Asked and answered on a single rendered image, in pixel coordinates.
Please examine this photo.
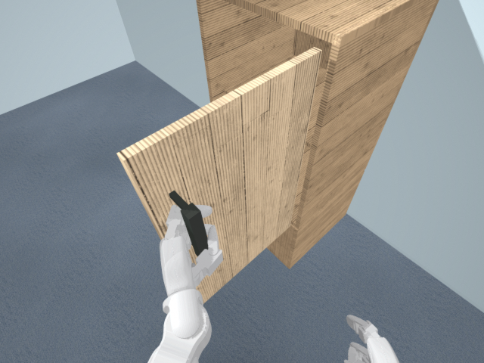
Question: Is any left robot forearm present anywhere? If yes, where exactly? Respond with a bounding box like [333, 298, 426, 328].
[148, 289, 212, 363]

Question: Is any handle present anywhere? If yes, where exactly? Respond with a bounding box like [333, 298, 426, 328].
[169, 191, 208, 256]

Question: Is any cupboard door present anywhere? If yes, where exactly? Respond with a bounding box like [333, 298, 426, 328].
[116, 47, 322, 304]

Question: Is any robot right hand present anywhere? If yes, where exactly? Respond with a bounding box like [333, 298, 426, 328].
[344, 315, 399, 363]

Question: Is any robot left hand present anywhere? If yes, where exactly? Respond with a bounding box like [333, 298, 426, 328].
[160, 205, 223, 297]

